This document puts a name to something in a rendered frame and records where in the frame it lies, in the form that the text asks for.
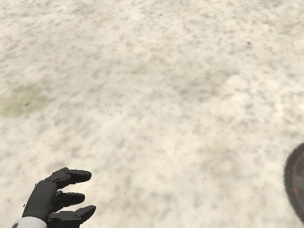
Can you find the left robot forearm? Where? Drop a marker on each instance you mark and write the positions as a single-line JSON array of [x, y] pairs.
[[29, 222]]

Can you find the left robot hand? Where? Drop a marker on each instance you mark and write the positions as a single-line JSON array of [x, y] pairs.
[[45, 200]]

